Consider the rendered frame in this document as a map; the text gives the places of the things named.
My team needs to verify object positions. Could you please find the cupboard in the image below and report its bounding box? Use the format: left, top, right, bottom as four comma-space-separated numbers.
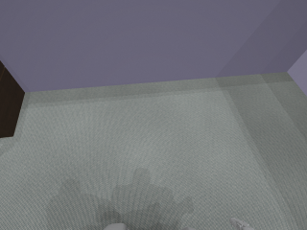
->
0, 60, 25, 138

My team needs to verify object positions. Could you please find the right robot hand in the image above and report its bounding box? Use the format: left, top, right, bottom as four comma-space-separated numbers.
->
229, 218, 254, 230

